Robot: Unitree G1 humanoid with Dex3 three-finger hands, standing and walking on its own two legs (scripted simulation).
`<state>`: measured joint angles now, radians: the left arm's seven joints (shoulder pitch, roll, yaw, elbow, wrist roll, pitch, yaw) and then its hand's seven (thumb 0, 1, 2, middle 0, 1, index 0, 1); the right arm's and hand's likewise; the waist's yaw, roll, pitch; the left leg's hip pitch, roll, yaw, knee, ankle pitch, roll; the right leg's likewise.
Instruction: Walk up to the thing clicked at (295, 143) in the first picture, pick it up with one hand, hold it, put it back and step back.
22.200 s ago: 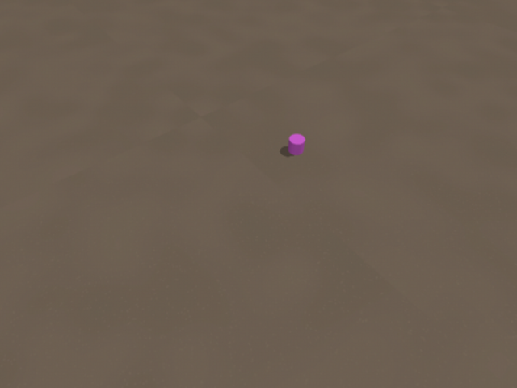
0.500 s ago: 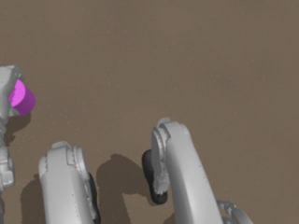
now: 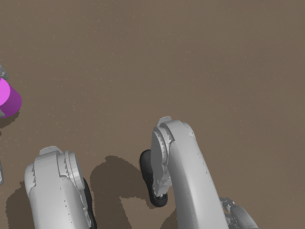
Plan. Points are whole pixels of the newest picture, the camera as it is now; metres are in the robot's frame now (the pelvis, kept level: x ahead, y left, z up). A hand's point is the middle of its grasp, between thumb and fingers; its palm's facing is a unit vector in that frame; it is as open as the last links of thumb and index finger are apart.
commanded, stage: rest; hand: left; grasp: from above
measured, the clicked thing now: out of the picture +0.46 +0.29 -0.26
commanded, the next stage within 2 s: open in 0.56 s
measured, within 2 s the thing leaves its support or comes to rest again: rests again in 0.46 s
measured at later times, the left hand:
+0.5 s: hand out of the picture +0.47 +0.29 -0.25, palm faces -0.50 -0.10 -0.86, open 11.0 cm
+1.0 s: hand out of the picture +0.47 +0.29 -0.26, palm faces -0.48 -0.09 -0.87, open 11.8 cm
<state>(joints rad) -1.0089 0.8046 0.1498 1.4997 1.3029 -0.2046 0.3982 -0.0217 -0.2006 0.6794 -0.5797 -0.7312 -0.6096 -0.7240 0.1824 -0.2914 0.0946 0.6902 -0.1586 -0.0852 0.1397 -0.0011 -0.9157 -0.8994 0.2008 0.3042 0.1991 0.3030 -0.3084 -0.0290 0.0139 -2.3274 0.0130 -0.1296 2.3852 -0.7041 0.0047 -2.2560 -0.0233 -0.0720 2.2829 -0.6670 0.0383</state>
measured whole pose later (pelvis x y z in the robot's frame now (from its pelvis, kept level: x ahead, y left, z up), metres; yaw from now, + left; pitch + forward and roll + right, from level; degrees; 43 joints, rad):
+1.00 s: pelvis -0.01 +0.00 -0.03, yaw -4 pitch +31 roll -12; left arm -1.10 0.96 0.11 1.71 1.33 -0.22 0.52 -0.01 -0.26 0.87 -0.35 -0.96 -0.37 -0.95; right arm 0.16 -0.32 0.22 0.69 -0.21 -0.17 0.19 0.00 -0.89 -0.89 0.20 0.30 0.20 0.30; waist -0.37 -0.09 0.10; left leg -2.37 0.02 -0.20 2.52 -0.70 0.01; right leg -2.27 0.01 -0.13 2.36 -0.63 0.05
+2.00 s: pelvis +0.00 +0.00 -0.03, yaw -4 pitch +32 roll -12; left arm -1.04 0.93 0.14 1.55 1.30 -0.20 0.47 0.00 -0.54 0.97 -0.09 -1.05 -0.10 -1.04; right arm 0.18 -0.32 0.21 0.65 -0.19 -0.15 0.20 0.00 -0.91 -0.90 0.20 0.30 0.20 0.30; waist -0.35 -0.07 0.08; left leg -2.37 0.02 -0.21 2.50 -0.71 0.00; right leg -2.28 0.01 -0.13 2.34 -0.64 0.05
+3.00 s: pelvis -0.01 +0.00 +0.00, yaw +0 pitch +35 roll -9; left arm -1.02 0.85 0.11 1.35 1.24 -0.17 0.28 0.00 -0.49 0.98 -0.12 -0.98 -0.12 -0.99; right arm 0.23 -0.25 0.11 0.68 -0.12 -0.01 0.12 0.00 -0.91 -0.90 0.20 0.30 0.20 0.30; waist -0.28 0.01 -0.03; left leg -2.34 0.01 -0.12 2.37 -0.65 0.02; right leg -2.26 -0.02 -0.06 2.26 -0.62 0.05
